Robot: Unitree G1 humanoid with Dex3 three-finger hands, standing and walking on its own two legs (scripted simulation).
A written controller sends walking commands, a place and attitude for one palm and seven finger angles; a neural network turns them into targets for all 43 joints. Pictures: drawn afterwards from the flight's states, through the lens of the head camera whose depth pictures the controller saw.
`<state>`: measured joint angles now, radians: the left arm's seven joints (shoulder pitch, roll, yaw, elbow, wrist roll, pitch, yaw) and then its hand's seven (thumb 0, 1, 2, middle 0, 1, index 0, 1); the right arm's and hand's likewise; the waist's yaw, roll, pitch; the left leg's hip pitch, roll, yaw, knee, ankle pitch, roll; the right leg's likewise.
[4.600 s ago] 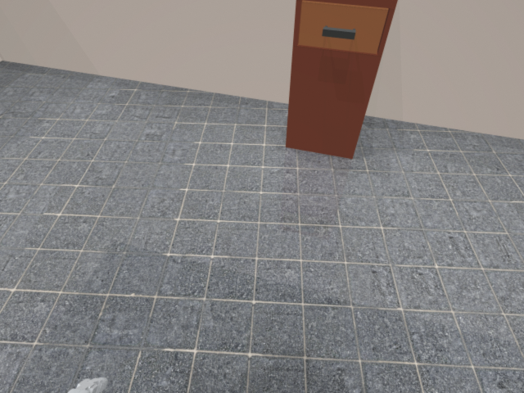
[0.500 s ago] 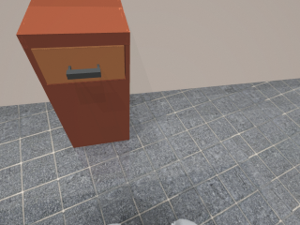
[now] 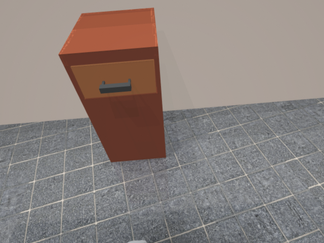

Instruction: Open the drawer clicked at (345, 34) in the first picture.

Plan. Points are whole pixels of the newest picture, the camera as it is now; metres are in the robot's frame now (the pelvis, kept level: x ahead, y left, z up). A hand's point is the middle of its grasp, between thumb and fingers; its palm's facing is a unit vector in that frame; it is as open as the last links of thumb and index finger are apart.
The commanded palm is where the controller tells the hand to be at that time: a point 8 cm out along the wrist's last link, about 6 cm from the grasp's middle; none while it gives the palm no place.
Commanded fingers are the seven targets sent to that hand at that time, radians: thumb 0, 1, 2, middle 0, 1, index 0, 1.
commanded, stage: take the last steps up to it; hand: left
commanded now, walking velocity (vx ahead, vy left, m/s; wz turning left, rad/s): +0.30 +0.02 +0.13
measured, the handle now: (116, 84) +0.75 +0.26 -0.06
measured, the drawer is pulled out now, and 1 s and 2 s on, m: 0.00 0.00 0.00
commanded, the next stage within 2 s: come to a stop and stand still in 0.86 s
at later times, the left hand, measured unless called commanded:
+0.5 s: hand out of the picture -0.01 +0.22 -0.17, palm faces +0.13 -0.98 -0.16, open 7.4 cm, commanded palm none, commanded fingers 0.00 0.90 0.90 -0.20 -0.30 -0.20 -0.30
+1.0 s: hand (111, 205) +0.26 +0.19 -0.16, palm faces +0.10 -0.97 -0.21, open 7.2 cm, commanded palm none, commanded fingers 0.00 0.90 0.90 -0.20 -0.30 -0.20 -0.30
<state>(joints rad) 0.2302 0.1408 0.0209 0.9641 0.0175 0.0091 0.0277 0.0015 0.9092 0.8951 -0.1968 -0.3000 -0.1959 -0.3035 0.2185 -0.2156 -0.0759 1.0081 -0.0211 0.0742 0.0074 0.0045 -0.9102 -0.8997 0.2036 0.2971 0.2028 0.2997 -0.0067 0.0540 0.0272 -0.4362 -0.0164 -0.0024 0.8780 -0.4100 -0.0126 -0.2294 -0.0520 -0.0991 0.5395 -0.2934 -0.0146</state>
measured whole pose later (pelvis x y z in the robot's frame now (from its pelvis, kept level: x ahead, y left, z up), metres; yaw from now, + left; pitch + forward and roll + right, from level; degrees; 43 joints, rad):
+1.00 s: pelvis +0.22 +0.01 +0.00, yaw +4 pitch +0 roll -1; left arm 0.21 0.16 0.04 1.06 0.02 -0.06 0.02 -0.01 0.95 0.89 -0.20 -0.30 -0.20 -0.30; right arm 0.22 -0.17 -0.05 1.06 -0.03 -0.01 -0.01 0.00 -0.92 -0.90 0.20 0.30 0.20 0.30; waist -0.01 0.03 0.04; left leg -0.46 0.11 0.08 0.87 -0.33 -0.02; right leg -0.20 0.00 -0.17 0.42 -0.23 -0.05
